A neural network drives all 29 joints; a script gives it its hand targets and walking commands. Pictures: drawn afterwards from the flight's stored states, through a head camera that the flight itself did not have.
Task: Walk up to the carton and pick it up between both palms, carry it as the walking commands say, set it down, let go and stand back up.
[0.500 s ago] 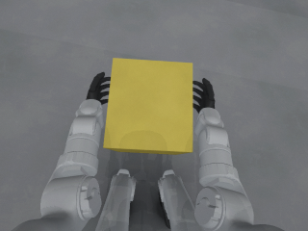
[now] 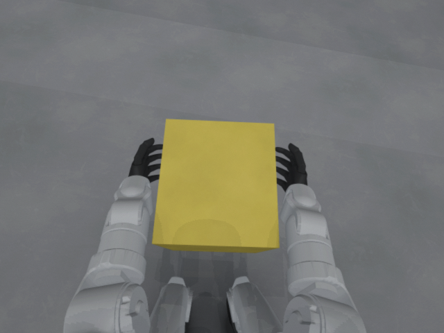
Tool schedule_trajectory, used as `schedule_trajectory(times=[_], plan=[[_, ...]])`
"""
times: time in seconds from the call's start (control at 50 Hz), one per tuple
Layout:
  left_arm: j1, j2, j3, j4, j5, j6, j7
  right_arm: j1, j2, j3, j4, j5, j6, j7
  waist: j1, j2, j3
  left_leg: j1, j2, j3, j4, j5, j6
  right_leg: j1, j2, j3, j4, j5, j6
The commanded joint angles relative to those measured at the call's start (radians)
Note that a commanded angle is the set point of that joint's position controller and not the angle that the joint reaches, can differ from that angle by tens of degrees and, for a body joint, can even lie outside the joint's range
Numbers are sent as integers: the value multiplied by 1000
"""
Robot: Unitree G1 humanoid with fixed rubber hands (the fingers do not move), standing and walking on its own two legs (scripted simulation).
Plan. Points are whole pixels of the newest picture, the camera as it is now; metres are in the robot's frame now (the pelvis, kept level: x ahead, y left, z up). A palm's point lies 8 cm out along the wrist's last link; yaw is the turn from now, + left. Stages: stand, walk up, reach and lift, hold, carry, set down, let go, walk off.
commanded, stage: reach and lift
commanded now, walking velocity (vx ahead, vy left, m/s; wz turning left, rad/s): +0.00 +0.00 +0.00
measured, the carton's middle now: (216, 195) +0.38 -0.01 -0.12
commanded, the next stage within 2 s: none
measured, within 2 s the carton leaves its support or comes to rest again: neither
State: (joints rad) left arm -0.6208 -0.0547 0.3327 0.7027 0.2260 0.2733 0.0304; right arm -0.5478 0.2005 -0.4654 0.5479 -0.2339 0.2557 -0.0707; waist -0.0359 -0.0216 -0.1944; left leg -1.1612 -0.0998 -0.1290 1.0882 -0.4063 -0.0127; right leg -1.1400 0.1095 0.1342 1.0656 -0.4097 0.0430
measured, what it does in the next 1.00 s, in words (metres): rises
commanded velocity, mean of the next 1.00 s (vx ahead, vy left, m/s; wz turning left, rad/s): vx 0.00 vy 0.00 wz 0.00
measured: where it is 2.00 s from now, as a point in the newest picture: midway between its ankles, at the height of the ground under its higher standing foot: outside the picture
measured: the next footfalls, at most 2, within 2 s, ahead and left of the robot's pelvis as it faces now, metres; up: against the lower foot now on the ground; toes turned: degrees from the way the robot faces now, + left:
none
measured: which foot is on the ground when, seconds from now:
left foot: down 0.00-1.00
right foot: down 0.00-1.00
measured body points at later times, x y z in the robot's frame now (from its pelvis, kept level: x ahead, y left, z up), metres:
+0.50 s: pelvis +0.02 +0.00 +0.06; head +0.12 +0.01 +0.50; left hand +0.38 +0.13 +0.01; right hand +0.37 -0.16 +0.03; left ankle +0.05 +0.11 -0.65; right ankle +0.04 -0.13 -0.65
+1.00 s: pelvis +0.03 +0.00 +0.09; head +0.04 +0.01 +0.54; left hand +0.36 +0.13 +0.08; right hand +0.35 -0.16 +0.10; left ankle +0.05 +0.11 -0.65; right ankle +0.04 -0.13 -0.65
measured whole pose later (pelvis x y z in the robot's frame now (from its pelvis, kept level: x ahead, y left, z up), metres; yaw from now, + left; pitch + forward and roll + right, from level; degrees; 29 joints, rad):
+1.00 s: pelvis +0.03 +0.00 +0.09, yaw +1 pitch +5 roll +0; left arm -0.37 -0.14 0.28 0.53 0.29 0.47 0.03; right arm -0.37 0.18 -0.34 0.45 -0.30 0.47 -0.03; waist -0.06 -0.01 -0.07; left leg -0.34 -0.07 -0.15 0.47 -0.21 0.00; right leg -0.32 0.06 0.15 0.46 -0.21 0.02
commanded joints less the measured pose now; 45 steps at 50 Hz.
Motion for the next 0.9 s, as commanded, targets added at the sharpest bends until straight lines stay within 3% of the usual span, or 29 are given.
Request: schedule_trajectory(times=[0.0, 0.08, 0.12, 0.14, 0.18, 0.24, 0.26, 0.3, 0.36, 0.38, 0.4, 0.44, 0.48, 0.52, 0.6, 0.64, 0.66, 0.68, 0.7, 0.72, 0.78, 0.84, 0.88], plan=[[-524, -1022, -510, 1, -98, -28, -237, -493, 984, 613, 130, 101, 18, 239, 11, 65, -594, 455, -32, 76, -160, 293, -2, 302, 43, -90, -140, 274, -10], [-479, -1034, -520, -8, -96, -26, -245, -448, 999, 622, 108, 89, 21, 240, 0, 42, -583, 507, -30, 66, -210, 320, 6, 377, 37, -83, -191, 311, -6], [-478, -1025, -515, -7, -87, -24, -252, -449, 997, 628, 104, 91, 19, 244, 17, 61, -559, 509, -32, 70, -237, 315, 5, 409, 31, -73, -222, 312, -12], [-476, -1025, -522, -15, -91, -22, -253, -437, 1004, 624, 102, 83, 24, 244, -3, 31, -539, 522, -26, 59, -247, 312, 10, 413, 34, -77, -231, 311, -8], [-451, -1029, -514, -8, -83, -16, -256, -429, 992, 627, 92, 82, 28, 247, 10, 57, -527, 547, -28, 65, -274, 314, 8, 451, 26, -70, -260, 318, -11], [-444, -1027, -516, -15, -79, -17, -265, -409, 1003, 633, 94, 77, 28, 252, 7, 50, -507, 570, -24, 62, -305, 339, 11, 488, 18, -62, -295, 351, -12], [-450, -1040, -547, -58, -97, -18, -266, -388, 1016, 647, 73, 80, 33, 254, -6, 39, -540, 607, -23, 58, -317, 362, 9, 533, 22, -65, -304, 372, -12], [-430, -1041, -526, -29, -81, -6, -270, -373, 1000, 625, 84, 64, 38, 257, -16, 44, -483, 615, -18, 56, -341, 335, 11, 524, 15, -65, -332, 349, -15], [-442, -1042, -548, -64, -85, 3, -269, -356, 1022, 628, 93, 67, 51, 271, -17, 51, -465, 674, -13, 51, -386, 335, 5, 552, 17, -72, -365, 344, -20], [-401, -1037, -524, -38, -76, 8, -270, -365, 1008, 629, 86, 72, 53, 271, 5, 45, -448, 677, -14, 55, -398, 352, 8, 572, 11, -67, -382, 356, -20], [-416, -1038, -550, -64, -86, 6, -272, -348, 1018, 639, 73, 74, 50, 272, -15, 44, -472, 697, -13, 50, -403, 378, 8, 604, 12, -63, -387, 393, -20], [-366, -1044, -538, -57, -77, 13, -270, -325, 1017, 647, 67, 77, 57, 276, 2, 51, -465, 731, -10, 49, -426, 418, 7, 634, 8, -62, -408, 425, -19], [-350, -1042, -554, -73, -86, 19, -272, -290, 1016, 660, 63, 82, 62, 275, -5, 45, -452, 749, -7, 49, -448, 448, 5, 672, 3, -54, -435, 466, -20], [-361, -1032, -548, -78, -77, 28, -273, -286, 1001, 640, 72, 73, 68, 278, -6, 61, -411, 760, -7, 49, -471, 397, 7, 674, -1, -55, -458, 419, -22], [-358, -1044, -568, -104, -90, 45, -272, -265, 1029, 654, 62, 80, 92, 279, -12, 41, -392, 816, 0, 49, -524, 380, 3, 756, -1, -57, -502, 418, -20], [-329, -1031, -537, -77, -78, 57, -272, -266, 1020, 638, 79, 80, 105, 276, -1, 46, -325, 808, 3, 46, -548, 350, 9, 780, -9, -51, -523, 402, -22], [-349, -1046, -564, -109, -97, 57, -274, -253, 1024, 650, 59, 84, 108, 276, -19, 45, -349, 836, 4, 46, -557, 357, 8, 816, -8, -50, -534, 416, -22], [-345, -1041, -549, -100, -87, 64, -276, -264, 1017, 644, 56, 83, 113, 275, -6, 53, -324, 829, 3, 50, -562, 358, 10, 819, -12, -47, -542, 419, -23], [-333, -1041, -547, -98, -87, 69, -275, -255, 1027, 638, 71, 77, 125, 275, -11, 16, -304, 851, 9, 42, -574, 354, 12, 819, -8, -57, -548, 404, -18], [-354, -1050, -569, -129, -100, 70, -275, -260, 1035, 659, 43, 94, 124, 275, -4, 49, -333, 860, 6, 45, -581, 357, 11, 864, -12, -51, -553, 421, -21], [-294, -1045, -565, -116, -94, 93, -276, -229, 1023, 659, 30, 93, 148, 272, -5, 27, -299, 896, 9, 40, -608, 401, 9, 898, -12, -54, -577, 465, -15], [-330, -1050, -593, -166, -116, 109, -278, -196, 1026, 657, 29, 93, 172, 269, -33, 30, -270, 929, 12, 33, -637, 400, 9, 944, -16, -52, -605, 473, -16], [-309, -1040, -592, -172, -108, 128, -278, -192, 1024, 667, 7, 97, 188, 271, -21, 36, -257, 936, 10, 36, -649, 391, 9, 970, -22, -50, -620, 478, -17]])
